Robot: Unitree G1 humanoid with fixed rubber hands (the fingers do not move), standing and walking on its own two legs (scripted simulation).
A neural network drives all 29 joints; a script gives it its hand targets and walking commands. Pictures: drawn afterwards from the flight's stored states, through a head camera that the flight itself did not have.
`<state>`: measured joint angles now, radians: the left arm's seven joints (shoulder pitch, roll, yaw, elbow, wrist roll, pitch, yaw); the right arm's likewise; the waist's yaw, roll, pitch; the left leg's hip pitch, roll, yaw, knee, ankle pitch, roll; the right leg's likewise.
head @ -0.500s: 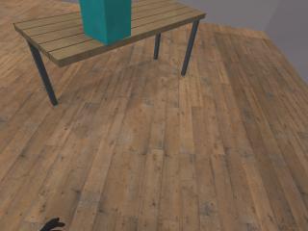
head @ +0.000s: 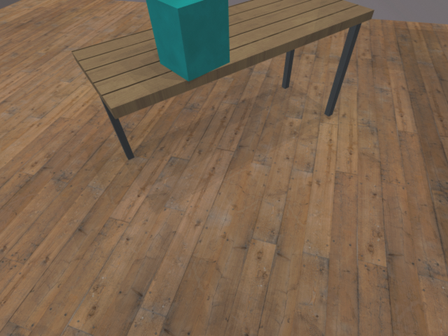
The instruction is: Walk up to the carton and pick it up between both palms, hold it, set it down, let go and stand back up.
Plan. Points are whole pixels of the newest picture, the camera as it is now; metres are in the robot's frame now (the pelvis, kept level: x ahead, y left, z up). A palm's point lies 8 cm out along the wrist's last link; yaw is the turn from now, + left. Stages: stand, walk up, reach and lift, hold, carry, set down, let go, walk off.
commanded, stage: walk up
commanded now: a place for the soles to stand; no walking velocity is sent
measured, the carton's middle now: (190, 31) +1.15 +0.14 +0.05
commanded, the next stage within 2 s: none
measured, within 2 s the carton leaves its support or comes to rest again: neither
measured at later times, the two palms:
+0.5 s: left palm (104, 301) +0.23 +0.25 -0.10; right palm (412, 284) +0.26 -0.36 -0.10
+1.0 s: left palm (140, 274) +0.28 +0.19 -0.08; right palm (395, 211) +0.44 -0.41 -0.12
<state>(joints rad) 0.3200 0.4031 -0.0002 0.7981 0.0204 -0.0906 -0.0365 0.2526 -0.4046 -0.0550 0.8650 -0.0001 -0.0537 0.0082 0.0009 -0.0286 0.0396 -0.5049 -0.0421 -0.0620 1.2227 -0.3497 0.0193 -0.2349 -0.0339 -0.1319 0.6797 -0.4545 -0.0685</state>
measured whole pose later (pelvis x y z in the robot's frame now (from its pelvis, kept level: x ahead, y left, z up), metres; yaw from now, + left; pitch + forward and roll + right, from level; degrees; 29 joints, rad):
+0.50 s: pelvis +0.17 -0.05 -0.01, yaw +9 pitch -5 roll +2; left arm 0.19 0.39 0.00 0.80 0.02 -0.02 -0.04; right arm 0.32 -0.39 -0.05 0.88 0.00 -0.06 -0.03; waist 0.00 -0.05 0.10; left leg -0.24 -0.03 -0.02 0.67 -0.35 0.02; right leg -0.43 -0.04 0.00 1.16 -0.53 0.01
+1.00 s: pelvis +0.31 -0.12 +0.00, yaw +15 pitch +0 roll +3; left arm 0.33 0.38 0.00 0.80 0.02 -0.06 -0.05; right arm 0.27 -0.43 -0.05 0.86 0.00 -0.04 0.00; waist 0.00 0.02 0.11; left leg -0.47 -0.03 -0.08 1.07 -0.27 0.00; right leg -0.26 -0.04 -0.10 0.66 -0.41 -0.06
